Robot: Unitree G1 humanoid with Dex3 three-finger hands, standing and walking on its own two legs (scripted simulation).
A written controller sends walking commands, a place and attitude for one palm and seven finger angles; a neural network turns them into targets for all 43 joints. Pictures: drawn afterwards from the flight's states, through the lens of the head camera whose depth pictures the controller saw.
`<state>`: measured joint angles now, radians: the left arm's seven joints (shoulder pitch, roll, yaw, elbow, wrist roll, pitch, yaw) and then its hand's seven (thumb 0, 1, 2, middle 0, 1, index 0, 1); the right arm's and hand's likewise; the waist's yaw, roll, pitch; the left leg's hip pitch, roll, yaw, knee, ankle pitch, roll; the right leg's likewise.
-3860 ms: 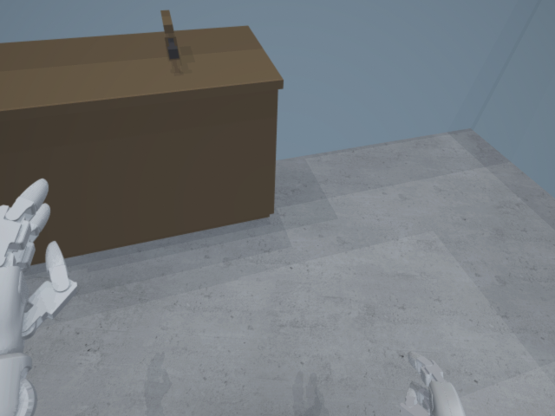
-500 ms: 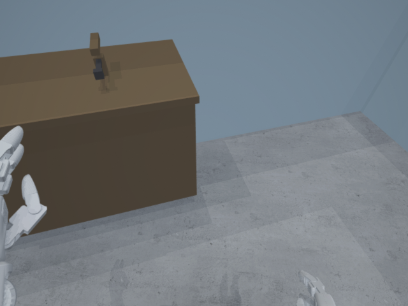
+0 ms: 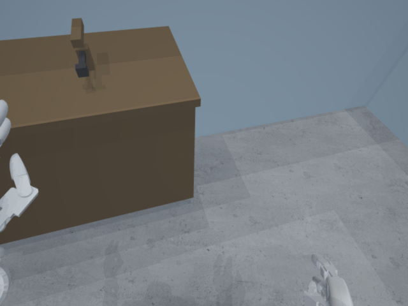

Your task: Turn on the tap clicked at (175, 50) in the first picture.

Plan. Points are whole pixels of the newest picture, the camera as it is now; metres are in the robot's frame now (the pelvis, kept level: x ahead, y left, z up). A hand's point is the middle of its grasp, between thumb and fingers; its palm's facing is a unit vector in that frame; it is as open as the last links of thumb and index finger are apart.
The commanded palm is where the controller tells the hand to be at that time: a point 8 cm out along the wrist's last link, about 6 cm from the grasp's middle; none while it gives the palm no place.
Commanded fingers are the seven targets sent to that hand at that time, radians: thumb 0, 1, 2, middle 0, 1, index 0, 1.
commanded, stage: take the last steps up to it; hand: left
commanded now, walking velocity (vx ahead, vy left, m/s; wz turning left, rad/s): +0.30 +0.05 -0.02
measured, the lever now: (82, 70) +0.68 +0.39 +0.06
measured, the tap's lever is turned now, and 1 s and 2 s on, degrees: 0 0 0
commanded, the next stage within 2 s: come to a stop and stand still in 0.78 s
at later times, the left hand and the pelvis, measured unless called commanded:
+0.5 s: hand (79, 129) +0.34 +0.23 +0.18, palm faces +0.38 -0.82 -0.42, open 7.4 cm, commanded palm +0.28 +0.28 +0.19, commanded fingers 0.00 0.90 0.90 -0.20 -0.30 -0.20 -0.30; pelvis +0.13 +0.00 +0.01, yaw +0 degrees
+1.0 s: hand (100, 90) +0.45 +0.23 +0.18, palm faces +0.41 -0.80 -0.43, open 7.4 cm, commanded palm +0.39 +0.27 +0.19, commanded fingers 0.00 0.90 0.90 -0.20 -0.30 -0.20 -0.30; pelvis +0.22 -0.01 +0.00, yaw -1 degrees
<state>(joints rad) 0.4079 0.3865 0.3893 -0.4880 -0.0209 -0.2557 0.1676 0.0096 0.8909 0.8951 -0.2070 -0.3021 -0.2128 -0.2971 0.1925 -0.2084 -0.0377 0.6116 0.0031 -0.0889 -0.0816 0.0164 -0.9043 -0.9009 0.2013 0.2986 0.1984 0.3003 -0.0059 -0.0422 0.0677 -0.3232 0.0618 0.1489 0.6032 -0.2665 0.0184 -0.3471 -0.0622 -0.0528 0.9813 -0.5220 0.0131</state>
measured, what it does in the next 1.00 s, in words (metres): walks ahead: right foot, then left foot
